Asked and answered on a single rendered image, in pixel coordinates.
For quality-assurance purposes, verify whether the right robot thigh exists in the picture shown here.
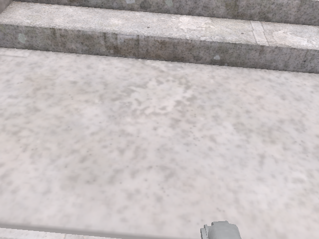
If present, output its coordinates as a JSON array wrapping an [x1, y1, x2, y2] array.
[[200, 220, 241, 239]]

